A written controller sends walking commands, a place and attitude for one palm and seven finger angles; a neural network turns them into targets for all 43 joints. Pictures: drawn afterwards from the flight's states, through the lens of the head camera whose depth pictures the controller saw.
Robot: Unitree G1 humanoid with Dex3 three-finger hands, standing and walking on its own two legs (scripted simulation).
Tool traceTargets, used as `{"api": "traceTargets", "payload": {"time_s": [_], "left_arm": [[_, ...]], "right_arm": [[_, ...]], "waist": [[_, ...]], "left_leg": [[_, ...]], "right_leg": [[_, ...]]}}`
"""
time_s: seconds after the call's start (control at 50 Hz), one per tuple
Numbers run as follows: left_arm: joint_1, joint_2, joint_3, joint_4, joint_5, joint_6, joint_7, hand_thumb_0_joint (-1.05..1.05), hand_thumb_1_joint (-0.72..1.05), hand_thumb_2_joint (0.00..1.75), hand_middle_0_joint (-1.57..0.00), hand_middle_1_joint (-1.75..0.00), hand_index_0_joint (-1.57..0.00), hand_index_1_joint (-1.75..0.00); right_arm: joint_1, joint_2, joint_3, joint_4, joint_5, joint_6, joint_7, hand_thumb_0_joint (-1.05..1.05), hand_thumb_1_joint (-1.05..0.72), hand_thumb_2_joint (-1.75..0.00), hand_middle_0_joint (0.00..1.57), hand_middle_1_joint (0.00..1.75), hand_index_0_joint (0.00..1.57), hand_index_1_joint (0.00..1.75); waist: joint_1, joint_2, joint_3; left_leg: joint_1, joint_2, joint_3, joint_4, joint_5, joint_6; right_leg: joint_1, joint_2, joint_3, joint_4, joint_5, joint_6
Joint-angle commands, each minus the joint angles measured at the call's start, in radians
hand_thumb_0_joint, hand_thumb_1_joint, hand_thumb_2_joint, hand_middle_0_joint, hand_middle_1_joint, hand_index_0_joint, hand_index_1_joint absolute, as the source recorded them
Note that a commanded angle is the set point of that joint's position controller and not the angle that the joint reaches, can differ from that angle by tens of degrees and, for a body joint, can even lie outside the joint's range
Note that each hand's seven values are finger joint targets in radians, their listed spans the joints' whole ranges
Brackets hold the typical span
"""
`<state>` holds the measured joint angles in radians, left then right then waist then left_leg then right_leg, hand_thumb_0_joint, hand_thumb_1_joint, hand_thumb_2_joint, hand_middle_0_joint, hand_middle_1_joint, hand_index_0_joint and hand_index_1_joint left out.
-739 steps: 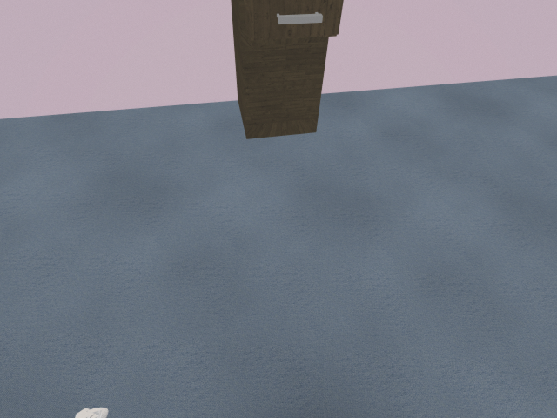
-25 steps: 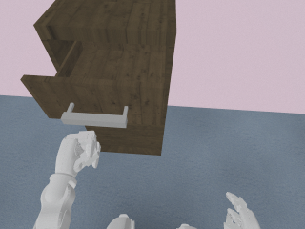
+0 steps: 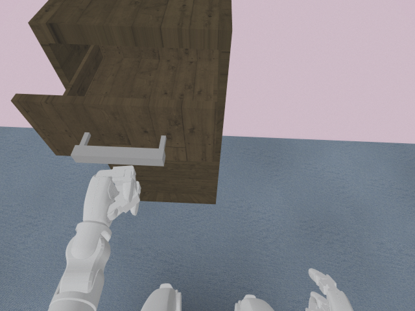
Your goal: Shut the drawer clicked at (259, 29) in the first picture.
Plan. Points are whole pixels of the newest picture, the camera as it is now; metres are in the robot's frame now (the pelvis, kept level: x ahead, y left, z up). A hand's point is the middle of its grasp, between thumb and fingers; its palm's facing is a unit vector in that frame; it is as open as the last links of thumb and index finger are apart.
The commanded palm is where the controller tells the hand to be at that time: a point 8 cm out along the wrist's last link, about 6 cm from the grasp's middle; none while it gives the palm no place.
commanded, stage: bring the fist close to the handle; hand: left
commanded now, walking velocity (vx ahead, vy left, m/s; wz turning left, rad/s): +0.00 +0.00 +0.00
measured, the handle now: (122, 147) +0.43 +0.19 +0.05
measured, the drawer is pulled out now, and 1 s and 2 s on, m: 0.19 0.13 0.01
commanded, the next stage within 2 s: push the drawer shut in 0.06 s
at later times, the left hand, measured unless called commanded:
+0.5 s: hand (138, 181) +0.35 +0.14 +0.05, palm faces -0.05 -1.00 -0.05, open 3.1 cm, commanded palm +0.34 +0.20 +0.05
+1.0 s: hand (143, 157) +0.41 +0.14 +0.04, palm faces -0.04 -1.00 -0.05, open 2.8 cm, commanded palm +0.40 +0.19 +0.05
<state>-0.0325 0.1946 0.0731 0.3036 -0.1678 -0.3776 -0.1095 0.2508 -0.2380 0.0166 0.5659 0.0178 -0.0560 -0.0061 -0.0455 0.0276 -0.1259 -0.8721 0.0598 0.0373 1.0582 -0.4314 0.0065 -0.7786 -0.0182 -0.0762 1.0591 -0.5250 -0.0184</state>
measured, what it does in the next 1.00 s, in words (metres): stands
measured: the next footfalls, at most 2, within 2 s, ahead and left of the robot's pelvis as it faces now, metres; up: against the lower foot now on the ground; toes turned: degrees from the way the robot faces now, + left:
none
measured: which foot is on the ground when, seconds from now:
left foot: down 0.00-1.00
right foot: down 0.00-1.00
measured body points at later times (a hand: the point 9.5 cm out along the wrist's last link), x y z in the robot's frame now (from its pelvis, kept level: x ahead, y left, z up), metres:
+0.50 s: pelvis +0.00 -0.01 +0.00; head +0.07 -0.01 +0.44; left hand +0.35 +0.20 +0.05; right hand +0.14 -0.26 -0.11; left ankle +0.05 +0.12 -0.66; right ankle +0.00 -0.11 -0.66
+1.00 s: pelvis -0.02 +0.00 -0.01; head +0.06 +0.01 +0.43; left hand +0.40 +0.20 +0.05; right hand +0.07 -0.26 -0.13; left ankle +0.05 +0.12 -0.66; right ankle +0.00 -0.11 -0.66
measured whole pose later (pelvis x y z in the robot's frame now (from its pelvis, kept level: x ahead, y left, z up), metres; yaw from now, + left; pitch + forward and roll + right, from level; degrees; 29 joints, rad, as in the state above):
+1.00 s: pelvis -0.02 +0.00 -0.01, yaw +1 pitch +17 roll -2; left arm -0.58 0.27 0.15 0.88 -0.13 -0.43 -0.12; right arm 0.29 -0.25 0.02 0.66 0.02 -0.04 -0.02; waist -0.08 0.03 -0.12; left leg -0.99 0.06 0.01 1.11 -0.41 0.01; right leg -0.89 -0.02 -0.10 1.10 -0.51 -0.02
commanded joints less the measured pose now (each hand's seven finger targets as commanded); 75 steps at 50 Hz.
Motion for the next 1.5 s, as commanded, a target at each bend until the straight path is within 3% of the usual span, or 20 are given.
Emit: {"api": "traceTargets", "payload": {"time_s": [0.0,0.1,0.16,0.26,0.4,0.56,0.66,0.7,0.78,0.82,0.94,1.1,1.14,1.22,1.24,1.28,1.32,1.38,1.4,1.48], "left_arm": [[-0.202,0.1,0.034,-0.233,-0.014,-0.081,-0.01,0.0,0.9,0.9,-1.4,-1.6,-1.4,-1.6],[-0.194,0.108,0.039,-0.202,-0.011,-0.071,-0.011,0.0,0.9,0.9,-1.4,-1.6,-1.4,-1.6],[-0.231,0.125,0.062,-0.206,-0.016,-0.074,-0.012,0.0,0.9,0.9,-1.4,-1.6,-1.4,-1.6],[-0.361,0.135,0.066,-0.165,-0.017,-0.087,-0.018,0.0,0.9,0.9,-1.4,-1.6,-1.4,-1.6],[-0.4,0.172,0.108,-0.046,-0.03,-0.062,-0.051,0.0,0.9,0.9,-1.4,-1.6,-1.4,-1.6],[-0.69,0.171,0.091,0.04,-0.026,-0.091,-0.049,0.0,0.9,0.9,-1.4,-1.6,-1.4,-1.6],[-0.816,0.173,0.071,0.086,-0.014,-0.101,-0.043,0.0,0.9,0.9,-1.4,-1.6,-1.4,-1.6],[-0.837,0.195,0.086,0.129,-0.006,-0.099,-0.036,0.0,0.9,0.9,-1.4,-1.6,-1.4,-1.6],[-0.945,0.169,0.068,0.206,0.0,-0.101,-0.027,0.0,0.9,0.9,-1.4,-1.6,-1.4,-1.6],[-0.964,0.206,0.104,0.256,0.006,-0.103,-0.019,0.0,0.9,0.9,-1.4,-1.6,-1.4,-1.6],[-1.085,0.199,0.109,0.356,0.023,-0.13,0.001,0.0,0.9,0.9,-1.4,-1.6,-1.4,-1.6],[-1.189,0.286,0.177,0.493,0.043,-0.153,0.001,0.0,0.9,0.9,-1.4,-1.6,-1.4,-1.6],[-1.204,0.325,0.21,0.506,0.048,-0.154,-0.002,0.0,0.9,0.9,-1.4,-1.6,-1.4,-1.6],[-1.266,0.305,0.197,0.537,0.053,-0.151,-0.005,0.0,0.9,0.9,-1.4,-1.6,-1.4,-1.6],[-1.266,0.336,0.22,0.543,0.056,-0.151,-0.004,0.0,0.9,0.9,-1.4,-1.6,-1.4,-1.6],[-1.284,0.318,0.206,0.539,0.061,-0.152,-0.002,0.0,0.9,0.9,-1.4,-1.6,-1.4,-1.6],[-1.317,0.303,0.191,0.564,0.069,-0.15,0.001,0.0,0.9,0.9,-1.4,-1.6,-1.4,-1.6],[-1.35,0.369,0.233,0.581,0.078,-0.142,0.012,0.0,0.9,0.9,-1.4,-1.6,-1.4,-1.6],[-1.374,0.366,0.23,0.567,0.079,-0.148,0.011,0.0,0.9,0.9,-1.4,-1.6,-1.4,-1.6],[-1.385,0.382,0.245,0.575,0.087,-0.147,0.012,0.0,0.9,0.9,-1.4,-1.6,-1.4,-1.6]], "right_arm": [[-0.017,-0.14,-0.061,-0.142,0.002,-0.044,-0.006,0.0,-0.9,-0.9,0.2,0.3,0.2,0.3],[-0.017,-0.142,-0.061,-0.147,0.002,-0.036,-0.003,0.0,-0.9,-0.9,0.2,0.3,0.2,0.3],[-0.021,-0.14,-0.059,-0.144,0.003,-0.029,-0.006,0.0,-0.9,-0.9,0.2,0.3,0.2,0.3],[-0.017,-0.139,-0.056,-0.118,0.002,-0.033,-0.013,0.0,-0.9,-0.9,0.2,0.3,0.2,0.3],[0.01,-0.15,-0.058,-0.103,0.004,-0.028,-0.015,0.0,-0.9,-0.9,0.2,0.3,0.2,0.3],[0.027,-0.151,-0.056,-0.051,0.009,-0.028,-0.027,0.0,-0.9,-0.9,0.2,0.3,0.2,0.3],[0.04,-0.157,-0.055,-0.033,0.008,-0.032,-0.028,0.0,-0.9,-0.9,0.2,0.3,0.2,0.3],[0.051,-0.165,-0.056,-0.028,0.007,-0.029,-0.031,0.0,-0.9,-0.9,0.2,0.3,0.2,0.3],[0.06,-0.161,-0.052,-0.015,0.009,-0.026,-0.029,0.0,-0.9,-0.9,0.2,0.3,0.2,0.3],[0.068,-0.167,-0.054,-0.011,0.006,-0.022,-0.029,0.0,-0.9,-0.9,0.2,0.3,0.2,0.3],[0.099,-0.171,-0.054,-0.001,-0.004,-0.015,-0.02,0.0,-0.9,-0.9,0.2,0.3,0.2,0.3],[0.143,-0.181,-0.049,0.003,-0.015,0.006,-0.011,0.0,-0.9,-0.9,0.2,0.3,0.2,0.3],[0.154,-0.188,-0.053,0.007,-0.017,0.011,-0.011,0.0,-0.9,-0.9,0.2,0.3,0.2,0.3],[0.179,-0.19,-0.054,0.017,-0.023,0.017,-0.006,0.0,-0.9,-0.9,0.2,0.3,0.2,0.3],[0.186,-0.194,-0.055,0.018,-0.025,0.02,-0.006,0.0,-0.9,-0.9,0.2,0.3,0.2,0.3],[0.191,-0.19,-0.056,0.017,-0.027,0.024,-0.003,0.0,-0.9,-0.9,0.2,0.3,0.2,0.3],[0.205,-0.193,-0.057,0.027,-0.031,0.029,0.0,0.0,-0.9,-0.9,0.2,0.3,0.2,0.3],[0.216,-0.203,-0.056,0.031,-0.034,0.036,-0.001,0.0,-0.9,-0.9,0.2,0.3,0.2,0.3],[0.222,-0.2,-0.054,0.028,-0.037,0.035,0.0,0.0,-0.9,-0.9,0.2,0.3,0.2,0.3],[0.234,-0.201,-0.058,0.035,-0.041,0.045,0.003,0.0,-0.9,-0.9,0.2,0.3,0.2,0.3]], "waist": [[-0.009,-0.004,-0.285],[-0.009,-0.024,-0.249],[-0.015,-0.041,-0.261],[-0.028,0.008,-0.276],[-0.024,-0.034,-0.319],[-0.077,-0.021,-0.285],[-0.082,0.028,-0.329],[-0.087,-0.001,-0.336],[-0.098,0.021,-0.323],[-0.093,0.02,-0.335],[-0.105,0.033,-0.351],[-0.114,0.013,-0.337],[-0.115,0.019,-0.372],[-0.135,0.044,-0.384],[-0.127,0.045,-0.396],[-0.131,0.068,-0.41],[-0.149,0.071,-0.4],[-0.158,0.043,-0.406],[-0.154,0.081,-0.43],[-0.158,0.093,-0.458]], "left_leg": [[0.274,-0.037,-0.056,-0.138,0.193,0.02],[0.241,-0.042,-0.05,-0.134,0.16,0.022],[0.23,-0.046,-0.039,-0.126,0.161,0.024],[0.232,-0.046,-0.04,-0.105,0.157,0.023],[0.22,-0.047,-0.036,-0.095,0.215,0.027],[0.216,-0.045,-0.05,-0.084,0.126,0.027],[0.252,-0.046,-0.068,-0.091,0.089,0.024],[0.247,-0.043,-0.074,-0.091,0.083,0.027],[0.249,-0.046,-0.079,-0.101,0.042,0.023],[0.246,-0.045,-0.081,-0.101,0.033,0.022],[0.257,-0.045,-0.094,-0.108,0.012,0.02],[0.183,-0.046,-0.087,-0.097,-0.02,0.025],[0.19,-0.043,-0.085,-0.087,0.003,0.026],[0.225,-0.038,-0.101,-0.082,0.029,0.024],[0.216,-0.038,-0.101,-0.08,0.032,0.023],[0.237,-0.035,-0.105,-0.078,0.05,0.021],[0.251,-0.03,-0.117,-0.075,0.058,0.02],[0.2,-0.034,-0.106,-0.062,0.036,0.027],[0.219,-0.035,-0.107,-0.059,0.057,0.026],[0.25,-0.029,-0.112,-0.048,0.112,0.022]], "right_leg": [[0.068,0.034,0.036,-0.164,0.26,0.0],[0.066,0.033,0.044,-0.175,0.239,0.003],[0.085,0.029,0.059,-0.183,0.257,0.01],[0.06,0.029,0.068,-0.174,0.255,0.008],[0.111,0.029,0.078,-0.17,0.342,0.012],[0.013,0.03,0.078,-0.185,0.222,0.014],[-0.029,0.032,0.068,-0.18,0.163,0.006],[-0.036,0.037,0.061,-0.176,0.152,0.005],[-0.073,0.037,0.056,-0.18,0.116,0.003],[-0.078,0.04,0.054,-0.177,0.105,0.001],[-0.122,0.043,0.043,-0.162,0.089,-0.002],[-0.124,0.049,0.052,-0.154,0.062,0.0],[-0.123,0.049,0.055,-0.149,0.078,0.001],[-0.173,0.053,0.039,-0.133,0.097,-0.001],[-0.162,0.053,0.041,-0.129,0.097,-0.002],[-0.176,0.054,0.038,-0.125,0.106,-0.003],[-0.215,0.056,0.029,-0.116,0.113,-0.003],[-0.189,0.055,0.043,-0.124,0.098,0.002],[-0.194,0.056,0.04,-0.115,0.111,-0.001],[-0.202,0.058,0.035,-0.111,0.144,-0.003]]}}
